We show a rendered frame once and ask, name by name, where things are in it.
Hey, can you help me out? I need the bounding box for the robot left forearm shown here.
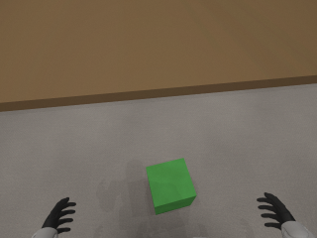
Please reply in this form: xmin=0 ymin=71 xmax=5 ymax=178
xmin=32 ymin=227 xmax=58 ymax=238

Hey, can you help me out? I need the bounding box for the robot right forearm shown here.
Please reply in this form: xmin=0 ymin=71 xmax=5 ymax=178
xmin=280 ymin=220 xmax=316 ymax=238

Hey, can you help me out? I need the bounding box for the carton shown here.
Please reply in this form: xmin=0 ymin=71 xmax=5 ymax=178
xmin=146 ymin=158 xmax=197 ymax=215

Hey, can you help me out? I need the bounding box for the robot right hand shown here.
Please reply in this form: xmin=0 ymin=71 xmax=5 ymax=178
xmin=257 ymin=192 xmax=296 ymax=230

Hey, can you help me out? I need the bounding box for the robot left hand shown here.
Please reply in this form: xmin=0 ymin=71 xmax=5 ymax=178
xmin=42 ymin=197 xmax=76 ymax=234

